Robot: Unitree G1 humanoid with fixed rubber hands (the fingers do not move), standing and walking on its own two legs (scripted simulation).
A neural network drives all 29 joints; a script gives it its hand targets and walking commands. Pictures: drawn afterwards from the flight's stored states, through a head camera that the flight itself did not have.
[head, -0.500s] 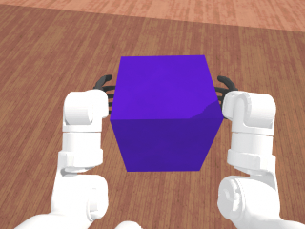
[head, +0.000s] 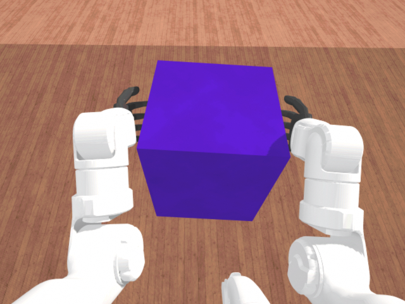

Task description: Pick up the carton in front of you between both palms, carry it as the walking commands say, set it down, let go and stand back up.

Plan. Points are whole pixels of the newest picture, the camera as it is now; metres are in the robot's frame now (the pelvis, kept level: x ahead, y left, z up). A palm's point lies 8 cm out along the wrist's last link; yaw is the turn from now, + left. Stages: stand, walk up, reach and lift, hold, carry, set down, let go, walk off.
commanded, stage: carry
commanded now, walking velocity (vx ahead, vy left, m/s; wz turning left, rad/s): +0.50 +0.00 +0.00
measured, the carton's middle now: (209, 148) +0.40 -0.03 +0.08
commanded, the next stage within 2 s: none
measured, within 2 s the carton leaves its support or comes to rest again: neither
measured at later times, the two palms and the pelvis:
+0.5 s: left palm (112, 19) +0.68 +0.16 +0.21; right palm (243, 14) +0.70 -0.14 +0.21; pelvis +0.31 -0.02 +0.03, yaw +1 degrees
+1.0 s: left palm out of the picture +0.98 +0.13 +0.23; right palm out of the picture +1.00 -0.17 +0.23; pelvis +0.61 -0.03 +0.07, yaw +1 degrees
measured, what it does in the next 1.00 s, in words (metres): climbs: right foot 0.03 m higher, then left foot 0.03 m higher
